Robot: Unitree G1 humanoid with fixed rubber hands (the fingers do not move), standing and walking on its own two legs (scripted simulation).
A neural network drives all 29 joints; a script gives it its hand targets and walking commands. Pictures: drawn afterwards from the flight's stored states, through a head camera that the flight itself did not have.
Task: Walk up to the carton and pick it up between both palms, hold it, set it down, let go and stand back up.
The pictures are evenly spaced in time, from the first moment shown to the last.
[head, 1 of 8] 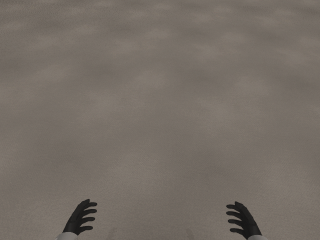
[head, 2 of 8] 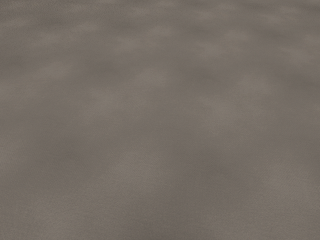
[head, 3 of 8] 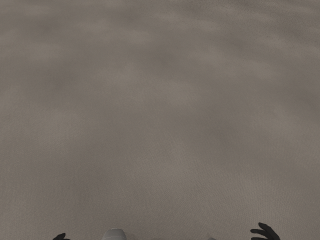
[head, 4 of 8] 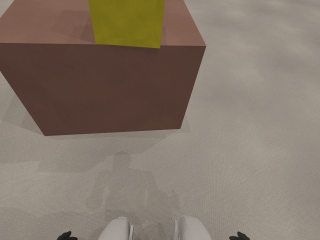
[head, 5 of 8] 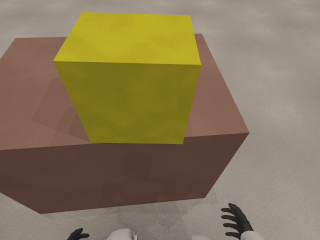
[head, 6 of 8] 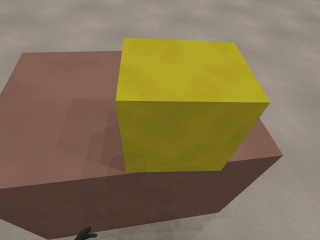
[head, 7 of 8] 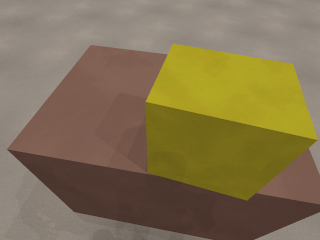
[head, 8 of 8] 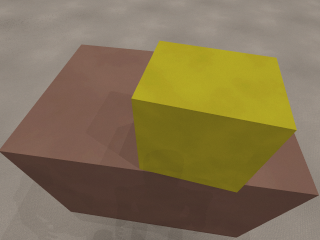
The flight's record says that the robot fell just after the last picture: no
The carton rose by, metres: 0.00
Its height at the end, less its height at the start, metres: +0.00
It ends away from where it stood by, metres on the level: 0.00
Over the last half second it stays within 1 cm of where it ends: yes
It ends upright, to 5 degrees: yes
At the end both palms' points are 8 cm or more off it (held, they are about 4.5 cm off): yes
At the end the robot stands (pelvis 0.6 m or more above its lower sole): yes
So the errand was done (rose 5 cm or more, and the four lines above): no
